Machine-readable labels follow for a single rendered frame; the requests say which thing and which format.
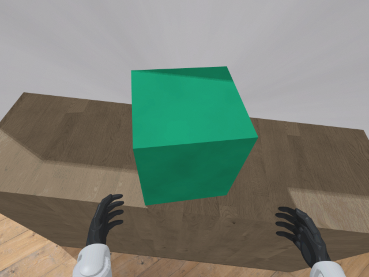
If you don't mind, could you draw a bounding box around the pedestal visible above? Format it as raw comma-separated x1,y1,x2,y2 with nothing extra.
0,92,369,272

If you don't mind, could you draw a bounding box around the carton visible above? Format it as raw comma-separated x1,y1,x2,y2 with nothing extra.
131,66,258,205

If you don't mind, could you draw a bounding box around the robot right hand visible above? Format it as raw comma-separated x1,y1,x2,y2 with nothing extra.
275,207,331,268

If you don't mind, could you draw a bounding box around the robot left hand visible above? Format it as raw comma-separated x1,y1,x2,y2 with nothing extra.
86,194,124,246

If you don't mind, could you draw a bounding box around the robot left forearm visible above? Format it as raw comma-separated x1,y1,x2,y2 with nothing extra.
73,244,112,277

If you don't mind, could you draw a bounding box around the robot right forearm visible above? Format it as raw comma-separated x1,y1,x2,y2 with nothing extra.
310,261,346,277

